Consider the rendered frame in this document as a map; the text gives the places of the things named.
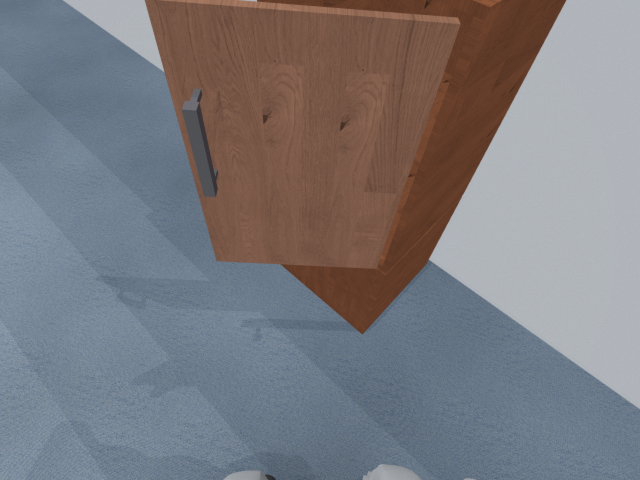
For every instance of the cupboard door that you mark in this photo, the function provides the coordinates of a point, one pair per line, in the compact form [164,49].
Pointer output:
[313,117]

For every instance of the handle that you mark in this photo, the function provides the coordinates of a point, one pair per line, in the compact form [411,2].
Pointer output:
[197,135]

